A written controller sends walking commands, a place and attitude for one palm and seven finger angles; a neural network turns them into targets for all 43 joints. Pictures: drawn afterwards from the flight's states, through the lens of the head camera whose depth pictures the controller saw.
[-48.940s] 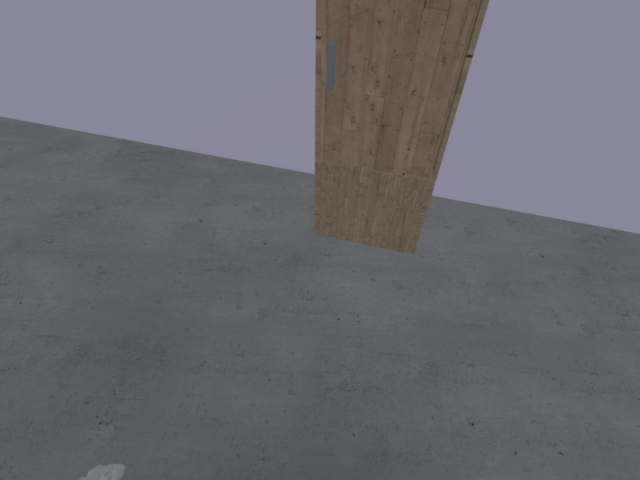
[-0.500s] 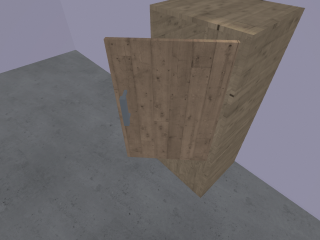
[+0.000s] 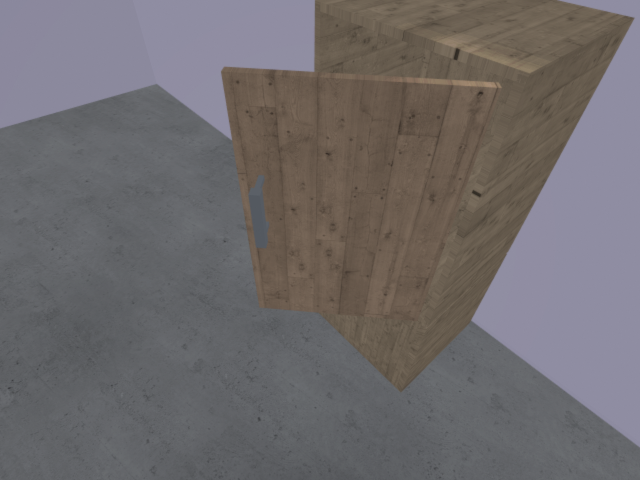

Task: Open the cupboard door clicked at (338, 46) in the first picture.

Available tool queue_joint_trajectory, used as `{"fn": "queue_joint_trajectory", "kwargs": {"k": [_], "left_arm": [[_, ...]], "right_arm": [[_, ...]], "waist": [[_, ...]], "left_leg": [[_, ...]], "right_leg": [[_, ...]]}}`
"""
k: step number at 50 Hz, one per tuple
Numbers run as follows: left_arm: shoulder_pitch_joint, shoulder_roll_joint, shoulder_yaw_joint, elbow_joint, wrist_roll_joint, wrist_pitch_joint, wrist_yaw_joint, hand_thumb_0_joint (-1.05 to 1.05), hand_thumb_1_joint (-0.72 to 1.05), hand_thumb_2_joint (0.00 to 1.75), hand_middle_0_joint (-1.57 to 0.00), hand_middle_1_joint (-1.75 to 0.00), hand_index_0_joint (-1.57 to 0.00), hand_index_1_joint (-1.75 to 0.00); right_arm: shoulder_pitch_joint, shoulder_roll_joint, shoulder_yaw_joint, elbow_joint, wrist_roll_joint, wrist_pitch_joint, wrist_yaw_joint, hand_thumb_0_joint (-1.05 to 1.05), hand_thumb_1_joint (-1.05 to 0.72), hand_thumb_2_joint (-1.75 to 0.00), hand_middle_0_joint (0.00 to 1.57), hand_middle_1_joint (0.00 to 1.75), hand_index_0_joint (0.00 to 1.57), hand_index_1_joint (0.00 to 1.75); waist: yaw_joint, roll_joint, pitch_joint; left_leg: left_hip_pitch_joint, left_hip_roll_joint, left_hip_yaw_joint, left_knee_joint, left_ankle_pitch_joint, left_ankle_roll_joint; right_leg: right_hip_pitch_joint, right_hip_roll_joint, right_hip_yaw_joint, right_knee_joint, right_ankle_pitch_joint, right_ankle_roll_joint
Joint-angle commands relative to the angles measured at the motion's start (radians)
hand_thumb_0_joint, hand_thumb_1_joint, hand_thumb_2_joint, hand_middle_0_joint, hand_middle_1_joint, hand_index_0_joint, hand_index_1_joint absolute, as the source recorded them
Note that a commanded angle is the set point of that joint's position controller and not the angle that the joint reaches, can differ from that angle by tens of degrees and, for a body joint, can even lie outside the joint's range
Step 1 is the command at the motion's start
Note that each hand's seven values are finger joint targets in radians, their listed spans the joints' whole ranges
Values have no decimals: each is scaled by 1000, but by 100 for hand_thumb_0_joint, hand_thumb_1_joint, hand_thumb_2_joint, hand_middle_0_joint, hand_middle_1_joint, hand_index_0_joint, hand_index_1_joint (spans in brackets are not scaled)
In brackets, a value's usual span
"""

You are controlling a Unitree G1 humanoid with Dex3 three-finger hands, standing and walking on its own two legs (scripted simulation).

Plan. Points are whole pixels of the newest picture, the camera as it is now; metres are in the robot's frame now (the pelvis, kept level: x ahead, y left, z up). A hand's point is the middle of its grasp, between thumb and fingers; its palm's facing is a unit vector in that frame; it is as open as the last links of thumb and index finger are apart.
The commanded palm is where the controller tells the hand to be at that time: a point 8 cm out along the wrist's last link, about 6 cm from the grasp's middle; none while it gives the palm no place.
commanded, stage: look again from close up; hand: left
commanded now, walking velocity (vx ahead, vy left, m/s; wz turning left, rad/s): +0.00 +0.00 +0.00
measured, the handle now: (261, 212) +0.56 +0.14 +0.01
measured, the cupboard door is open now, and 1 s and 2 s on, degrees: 43 43 43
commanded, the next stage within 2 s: raise the hand with hooked fingers in 0.40 s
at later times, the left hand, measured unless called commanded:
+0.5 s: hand out of the picture +0.02 +0.16 -0.17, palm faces +0.03 -0.98 -0.18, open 7.4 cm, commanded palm +0.12 +0.21 -0.07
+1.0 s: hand (187, 447) +0.18 +0.18 -0.06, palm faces +0.09 -1.00 -0.03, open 9.0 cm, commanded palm +0.17 +0.24 -0.04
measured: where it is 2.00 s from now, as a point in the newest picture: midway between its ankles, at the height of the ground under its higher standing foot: outside the picture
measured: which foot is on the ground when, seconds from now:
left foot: down 0.00-1.00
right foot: down 0.00-1.00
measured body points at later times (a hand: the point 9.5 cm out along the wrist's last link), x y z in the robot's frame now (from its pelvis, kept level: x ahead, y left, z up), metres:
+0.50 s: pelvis +0.02 -0.01 +0.00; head +0.02 -0.01 +0.45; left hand +0.02 +0.21 -0.16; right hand +0.02 -0.22 -0.16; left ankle +0.03 +0.08 -0.74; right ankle +0.07 -0.13 -0.74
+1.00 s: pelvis +0.03 -0.03 -0.09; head +0.07 -0.01 +0.36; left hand +0.17 +0.23 -0.05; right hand +0.29 -0.26 -0.10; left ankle +0.03 +0.08 -0.74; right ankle +0.07 -0.13 -0.74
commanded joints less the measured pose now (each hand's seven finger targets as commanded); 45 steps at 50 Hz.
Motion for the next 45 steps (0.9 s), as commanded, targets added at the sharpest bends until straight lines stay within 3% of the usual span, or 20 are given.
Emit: {"fn": "queue_joint_trajectory", "kwargs": {"k": [1,13,24,25,26,27,28,29,30,31,32,33,35,37,38,39,41,42,43,45], "left_arm": [[47,89,15,-30,-2,-17,7,0,90,90,-20,-30,-20,-30],[29,91,10,-13,-8,-26,12,0,90,90,-20,-30,-20,-30],[24,94,10,-6,-9,-25,14,0,90,90,-20,-30,-20,-30],[97,127,3,43,1,-23,48,0,90,90,-20,-30,-20,-30],[-686,346,111,-1536,-232,-245,29,0,88,89,-20,-32,-20,-32],[-278,283,119,-1294,-154,-191,81,0,85,88,-20,-33,-20,-33],[13,71,-15,-1081,-161,-54,103,0,83,87,-21,-34,-21,-34],[-4,-22,-77,-1087,-199,-43,88,0,81,86,-21,-36,-21,-36],[-61,41,-32,-1134,-220,-97,76,0,78,85,-21,-37,-21,-37],[-61,68,-8,-1107,-210,-152,57,0,76,84,-21,-39,-21,-39],[-32,41,-2,-1026,-212,-210,26,0,74,83,-21,-40,-21,-40],[46,50,40,-920,-214,-270,-21,0,71,82,-21,-42,-21,-42],[255,27,84,-843,-248,-421,-144,0,67,80,-22,-45,-22,-45],[291,70,132,-862,-272,-569,-275,0,62,78,-22,-48,-22,-48],[304,147,204,-822,-267,-619,-343,0,60,77,-22,-50,-22,-50],[297,194,230,-874,-258,-652,-392,0,57,76,-22,-51,-22,-51],[288,218,276,-957,-286,-622,-427,0,53,74,-23,-54,-23,-54],[249,199,266,-1028,-314,-599,-432,0,50,73,-23,-55,-23,-55],[183,232,289,-1111,-344,-578,-429,0,48,72,-23,-57,-23,-57],[133,256,326,-1277,-354,-563,-390,0,43,70,-23,-60,-23,-60]], "right_arm": [[20,-100,-18,-40,7,-27,-6,0,-90,-90,20,30,20,30],[24,-78,-8,1,12,-37,-11,0,-90,-90,20,30,20,30],[5,-80,-6,17,13,-35,-13,0,-90,-90,20,30,20,30],[-103,-126,-8,-50,21,-38,-5,0,-90,-90,20,30,20,30],[-96,-294,-12,-440,69,-181,-55,0,-90,-90,20,30,20,30],[-189,-214,12,-382,75,-279,-90,0,-90,-90,20,30,20,30],[-170,-175,1,-394,87,-310,-77,0,-90,-90,20,30,20,30],[-136,-186,8,-372,101,-330,-78,0,-90,-90,20,30,20,30],[-158,-226,-4,-417,91,-353,-79,0,-90,-90,20,30,20,30],[-151,-248,-17,-432,74,-367,-73,0,-90,-90,20,30,20,30],[-147,-246,-27,-453,56,-373,-65,0,-90,-90,20,30,20,30],[-149,-245,-43,-483,54,-375,-48,0,-90,-90,20,30,20,30],[-176,-231,-66,-550,40,-376,-14,0,-90,-90,20,30,20,30],[-214,-239,-83,-617,34,-363,22,0,-90,-90,20,30,20,30],[-208,-251,-97,-643,34,-349,40,0,-90,-90,20,30,20,30],[-228,-251,-98,-673,40,-341,47,0,-90,-90,20,30,20,30],[-243,-237,-99,-722,53,-316,37,0,-90,-90,20,30,20,30],[-258,-228,-94,-746,58,-304,30,0,-90,-90,20,30,20,30],[-248,-232,-90,-762,55,-292,20,0,-90,-90,20,30,20,30],[-200,-214,-91,-761,53,-279,5,0,-90,-90,20,30,20,30]], "waist": [[7,5,110],[2,-6,71],[4,4,73],[53,-25,87],[-98,174,-406],[6,248,-348],[-14,225,-117],[-36,110,6],[-53,52,78],[-69,-33,72],[-69,-142,88],[-33,-169,83],[39,-243,-22],[50,-166,-76],[61,-75,-87],[67,-53,-146],[88,-41,-258],[87,6,-261],[81,65,-257],[57,125,-351]], "left_leg": [[-147,137,-181,-199,-240,-19],[-53,136,-145,-171,-59,-26],[-24,136,-137,-175,-20,-31],[-42,168,-79,-6,24,-52],[173,42,-113,-110,27,-53],[120,65,-104,-129,-43,-52],[-47,80,-148,-155,-179,-83],[-97,63,-148,-128,-229,-65],[-142,53,-168,-77,-258,-51],[-177,46,-167,-18,-271,-50],[-244,35,-164,50,-279,-51],[-299,21,-146,113,-261,-58],[-410,11,-104,239,-222,-69],[-487,-6,-84,348,-186,-76],[-501,-12,-80,394,-146,-81],[-530,-11,-76,430,-113,-71],[-577,-10,-61,467,-73,-54],[-585,-14,-57,475,-107,-53],[-590,-13,-69,490,-105,-51],[-525,10,-89,515,-14,-42]], "right_leg": [[29,-54,103,-100,-151,-43],[70,-66,103,-115,-20,-46],[89,-68,102,-125,8,-43],[59,-97,94,-84,144,-31],[175,5,17,-20,30,-26],[130,34,-17,44,-96,-57],[12,27,-63,47,-172,-45],[-37,37,-73,23,-162,-33],[-89,35,-67,11,-227,-26],[-152,34,-70,24,-291,-21],[-226,35,-81,58,-343,-18],[-263,31,-71,91,-376,-24],[-310,30,-56,196,-422,-33],[-322,25,-29,283,-367,-47],[-305,20,-2,329,-309,-65],[-312,18,4,378,-244,-65],[-293,17,36,430,-171,-52],[-310,16,53,421,-221,-47],[-323,22,72,432,-235,-50],[-310,34,52,459,-107,-47]]}}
